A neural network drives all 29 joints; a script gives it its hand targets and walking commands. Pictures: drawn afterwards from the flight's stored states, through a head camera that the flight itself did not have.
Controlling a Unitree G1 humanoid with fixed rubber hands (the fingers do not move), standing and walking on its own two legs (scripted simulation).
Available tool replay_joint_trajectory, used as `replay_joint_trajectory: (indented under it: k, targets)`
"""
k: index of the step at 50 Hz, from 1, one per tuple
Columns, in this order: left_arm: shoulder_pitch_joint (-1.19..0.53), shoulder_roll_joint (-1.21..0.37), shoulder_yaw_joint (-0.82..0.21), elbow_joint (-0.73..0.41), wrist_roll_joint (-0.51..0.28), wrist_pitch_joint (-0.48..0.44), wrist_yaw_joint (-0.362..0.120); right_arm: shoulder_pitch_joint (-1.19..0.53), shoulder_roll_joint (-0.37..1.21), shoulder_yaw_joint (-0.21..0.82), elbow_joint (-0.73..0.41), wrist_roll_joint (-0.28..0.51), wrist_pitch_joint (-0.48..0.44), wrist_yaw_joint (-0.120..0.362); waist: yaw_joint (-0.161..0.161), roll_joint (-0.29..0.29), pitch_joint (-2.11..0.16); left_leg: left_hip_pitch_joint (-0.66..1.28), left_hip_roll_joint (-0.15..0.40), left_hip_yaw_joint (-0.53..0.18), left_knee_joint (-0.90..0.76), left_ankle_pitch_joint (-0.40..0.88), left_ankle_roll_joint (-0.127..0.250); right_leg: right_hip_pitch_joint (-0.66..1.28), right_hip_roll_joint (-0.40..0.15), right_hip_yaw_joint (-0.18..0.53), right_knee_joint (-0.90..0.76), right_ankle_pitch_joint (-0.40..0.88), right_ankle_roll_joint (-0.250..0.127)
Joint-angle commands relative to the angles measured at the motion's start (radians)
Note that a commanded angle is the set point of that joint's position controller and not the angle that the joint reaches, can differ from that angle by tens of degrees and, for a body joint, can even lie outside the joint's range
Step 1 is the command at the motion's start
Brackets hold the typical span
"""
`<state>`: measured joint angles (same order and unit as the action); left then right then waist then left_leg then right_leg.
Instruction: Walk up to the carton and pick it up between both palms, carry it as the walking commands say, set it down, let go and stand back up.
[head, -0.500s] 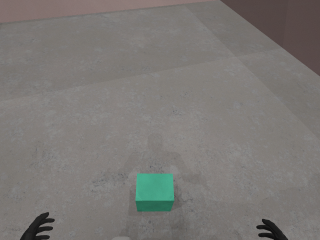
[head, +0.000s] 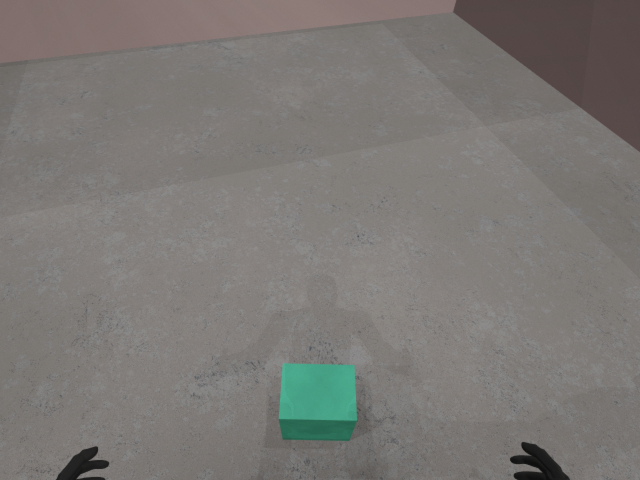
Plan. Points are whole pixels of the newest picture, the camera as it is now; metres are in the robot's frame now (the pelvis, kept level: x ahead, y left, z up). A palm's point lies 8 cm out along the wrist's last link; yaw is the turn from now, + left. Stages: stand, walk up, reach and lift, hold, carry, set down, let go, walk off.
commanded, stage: walk up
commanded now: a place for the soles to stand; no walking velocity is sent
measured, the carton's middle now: (317, 403) +0.40 -0.01 -0.66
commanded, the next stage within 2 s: reach and lift in 0.42 s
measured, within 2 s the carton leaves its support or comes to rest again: neither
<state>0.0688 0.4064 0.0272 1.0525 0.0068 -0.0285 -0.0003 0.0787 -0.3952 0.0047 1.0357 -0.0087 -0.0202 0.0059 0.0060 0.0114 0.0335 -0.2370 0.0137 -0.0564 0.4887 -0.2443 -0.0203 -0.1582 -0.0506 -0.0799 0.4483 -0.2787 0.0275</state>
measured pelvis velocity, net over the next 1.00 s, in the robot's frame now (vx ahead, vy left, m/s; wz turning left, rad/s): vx -0.03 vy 0.00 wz -0.07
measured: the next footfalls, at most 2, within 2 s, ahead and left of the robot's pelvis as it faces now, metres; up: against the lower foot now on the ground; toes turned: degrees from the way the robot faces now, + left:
none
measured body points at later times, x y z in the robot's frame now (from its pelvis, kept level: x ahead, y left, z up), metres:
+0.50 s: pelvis +0.00 +0.00 +0.00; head +0.03 +0.01 +0.45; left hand +0.13 +0.32 -0.11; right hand +0.13 -0.30 -0.11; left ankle +0.01 +0.13 -0.74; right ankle -0.03 -0.13 -0.74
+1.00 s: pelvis -0.03 +0.00 -0.05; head +0.12 -0.01 +0.37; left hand +0.24 +0.26 -0.15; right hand +0.25 -0.27 -0.15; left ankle +0.01 +0.13 -0.74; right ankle -0.03 -0.13 -0.74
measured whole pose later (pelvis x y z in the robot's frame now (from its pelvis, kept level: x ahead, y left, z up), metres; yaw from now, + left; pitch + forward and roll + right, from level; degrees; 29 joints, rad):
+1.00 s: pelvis -0.03 +0.00 -0.05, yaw -4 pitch +15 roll +0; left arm -0.19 0.26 0.18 0.56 0.00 0.21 0.00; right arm -0.27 -0.29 -0.12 0.63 -0.04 0.21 0.04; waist 0.05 -0.01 0.09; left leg -0.78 0.04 0.01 0.87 -0.35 -0.03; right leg -0.76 -0.03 0.00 0.89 -0.39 0.03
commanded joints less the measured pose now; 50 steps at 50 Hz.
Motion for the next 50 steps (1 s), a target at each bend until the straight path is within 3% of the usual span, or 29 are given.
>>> replay_joint_trajectory:
  k: [1, 21, 22, 23, 24, 25, 27, 30, 33, 35, 39, 45, 50]
  targets:
    - [-0.036, 0.182, 0.035, -0.045, -0.001, -0.011, 0.009, -0.029, -0.194, -0.042, -0.040, 0.000, -0.010, -0.007, -0.002, -0.013, -0.102, 0.025, 0.088, -0.053, -0.063, 0.320, 0.062, 0.068, -0.087, 0.073, -0.064, 0.221, -0.055]
    - [-0.044, 0.176, 0.040, -0.038, 0.006, -0.006, 0.006, -0.033, -0.184, -0.045, -0.040, -0.004, -0.006, -0.007, -0.001, 0.005, -0.080, 0.032, 0.081, -0.060, -0.106, 0.262, 0.057, 0.081, -0.087, 0.065, -0.115, 0.154, -0.054]
    - [-0.144, 0.056, 0.126, -0.389, 0.051, 0.045, -0.016, -0.110, -0.046, -0.119, -0.391, -0.055, 0.040, 0.027, 0.036, -0.053, 0.057, -0.048, -0.061, 0.100, -0.039, 0.116, -0.020, -0.161, 0.064, 0.030, -0.023, 0.118, -0.014]
    - [-0.147, 0.077, 0.114, -0.465, 0.046, 0.092, -0.018, -0.084, -0.060, -0.133, -0.393, -0.053, 0.079, 0.036, -0.008, -0.027, 0.064, -0.023, -0.044, 0.100, -0.039, 0.081, -0.023, -0.157, 0.084, 0.014, -0.019, 0.073, -0.021]
    - [-0.138, 0.099, 0.112, -0.482, 0.015, 0.114, -0.025, -0.084, -0.075, -0.135, -0.414, -0.042, 0.098, 0.041, -0.017, -0.023, 0.055, -0.015, -0.042, 0.101, -0.032, 0.094, -0.014, -0.117, 0.099, 0.010, -0.006, 0.072, -0.022]
    - [-0.089, 0.107, 0.116, -0.484, -0.003, 0.132, -0.038, -0.074, -0.097, -0.153, -0.447, -0.044, 0.113, 0.050, 0.016, -0.028, 0.032, -0.032, -0.039, 0.094, -0.036, 0.104, 0.006, -0.056, 0.104, 0.001, 0.013, 0.077, -0.007]
    - [-0.004, 0.111, 0.182, -0.499, 0.054, 0.183, -0.047, -0.026, -0.137, -0.180, -0.487, -0.062, 0.163, 0.060, 0.031, -0.005, -0.004, -0.030, -0.054, 0.120, -0.050, 0.091, 0.008, -0.074, 0.106, 0.003, 0.019, 0.046, -0.004]
    - [0.030, 0.054, 0.213, -0.553, 0.099, 0.225, -0.035, -0.001, -0.109, -0.200, -0.458, -0.074, 0.199, 0.061, 0.052, 0.017, -0.054, 0.007, -0.069, 0.121, 0.003, 0.118, -0.011, -0.120, 0.093, 0.036, 0.044, 0.048, -0.023]
    - [-0.058, 0.006, 0.190, -0.591, 0.096, 0.217, -0.030, -0.149, -0.094, -0.195, -0.520, -0.051, 0.187, 0.079, 0.077, 0.063, -0.094, -0.032, -0.052, 0.112, 0.084, 0.067, -0.023, -0.205, 0.094, 0.044, 0.135, 0.011, -0.008]
    - [-0.103, -0.011, 0.190, -0.593, 0.067, 0.217, -0.030, -0.238, -0.100, -0.188, -0.574, -0.046, 0.183, 0.081, 0.078, 0.029, -0.123, -0.057, -0.048, 0.109, 0.129, 0.056, -0.020, -0.241, 0.094, 0.048, 0.179, -0.002, 0.001]
    - [-0.221, -0.009, 0.190, -0.622, 0.009, 0.221, -0.013, -0.354, -0.096, -0.172, -0.594, -0.037, 0.198, 0.063, 0.053, -0.037, -0.219, -0.146, -0.042, 0.093, 0.225, 0.106, -0.016, -0.307, 0.099, 0.047, 0.276, 0.048, 0.013]
    - [-0.225, 0.004, 0.194, -0.594, -0.006, 0.232, 0.011, -0.307, -0.062, -0.165, -0.477, -0.036, 0.224, 0.031, 0.027, -0.051, -0.394, -0.198, -0.064, 0.092, 0.326, 0.331, -0.019, -0.381, 0.106, 0.060, 0.352, 0.266, 0.003]
    - [-0.324, -0.025, 0.197, -0.550, -0.008, 0.204, 0.002, -0.437, -0.034, -0.186, -0.498, -0.032, 0.194, 0.005, 0.031, -0.051, -0.492, -0.342, -0.070, 0.095, 0.376, 0.375, -0.022, -0.468, 0.110, 0.074, 0.382, 0.349, 0.003]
